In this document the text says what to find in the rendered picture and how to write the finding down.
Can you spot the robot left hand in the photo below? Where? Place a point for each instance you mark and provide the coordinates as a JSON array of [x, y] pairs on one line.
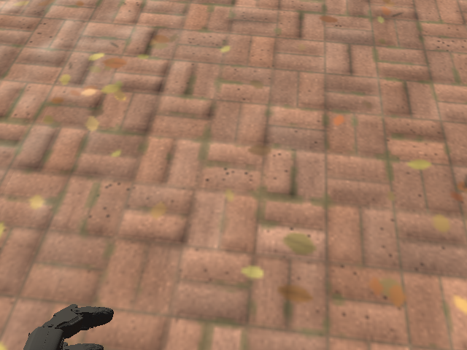
[[66, 323]]

